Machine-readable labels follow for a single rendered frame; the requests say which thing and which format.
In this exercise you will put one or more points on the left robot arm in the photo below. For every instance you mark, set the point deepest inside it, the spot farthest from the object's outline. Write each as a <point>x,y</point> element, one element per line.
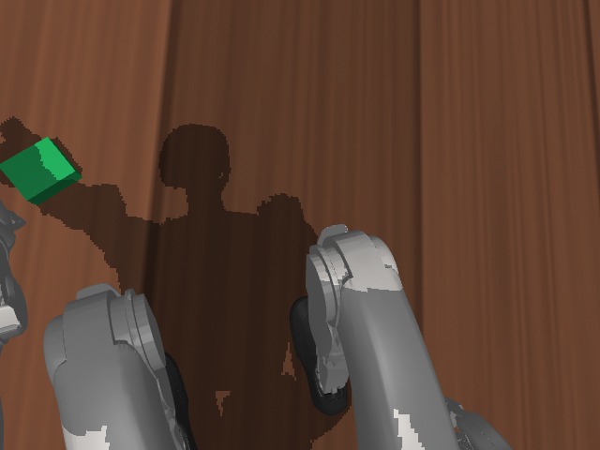
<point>13,309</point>

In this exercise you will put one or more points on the small box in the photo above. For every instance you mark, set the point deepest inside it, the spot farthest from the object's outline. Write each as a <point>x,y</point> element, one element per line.
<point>40,171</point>

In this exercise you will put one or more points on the left robot foot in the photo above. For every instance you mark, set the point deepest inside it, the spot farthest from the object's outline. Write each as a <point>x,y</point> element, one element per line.
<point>180,399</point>

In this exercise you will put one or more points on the right robot foot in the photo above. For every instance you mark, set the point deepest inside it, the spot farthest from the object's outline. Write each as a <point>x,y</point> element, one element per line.
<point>305,347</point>

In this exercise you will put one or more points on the left robot hand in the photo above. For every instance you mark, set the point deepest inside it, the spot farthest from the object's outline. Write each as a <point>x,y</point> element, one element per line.
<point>17,221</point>

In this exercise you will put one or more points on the right robot hand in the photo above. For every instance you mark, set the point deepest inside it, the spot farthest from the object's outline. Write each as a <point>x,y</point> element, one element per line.
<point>475,433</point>

